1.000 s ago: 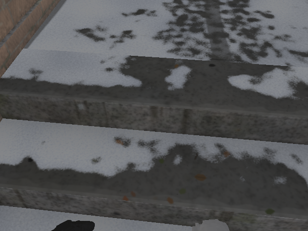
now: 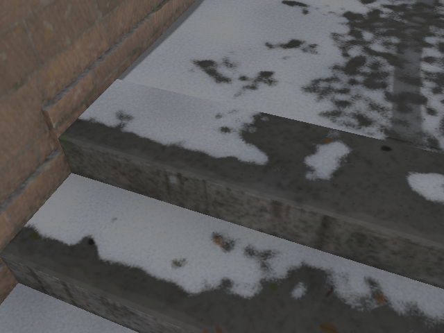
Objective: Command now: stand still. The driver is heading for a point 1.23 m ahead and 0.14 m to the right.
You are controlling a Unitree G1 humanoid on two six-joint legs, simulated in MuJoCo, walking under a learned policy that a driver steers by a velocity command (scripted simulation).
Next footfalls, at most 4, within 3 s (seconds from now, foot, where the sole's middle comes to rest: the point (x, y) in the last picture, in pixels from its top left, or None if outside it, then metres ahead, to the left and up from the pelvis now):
1.20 left None -0.11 0.07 -0.80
1.36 right None -0.08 -0.15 -0.68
1.94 left None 0.11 -0.10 -0.65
2.64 right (353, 320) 0.48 -0.26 -0.50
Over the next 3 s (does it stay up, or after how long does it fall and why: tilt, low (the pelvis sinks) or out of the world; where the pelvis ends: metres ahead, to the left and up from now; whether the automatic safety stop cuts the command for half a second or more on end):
stays up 0.53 -0.20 0.27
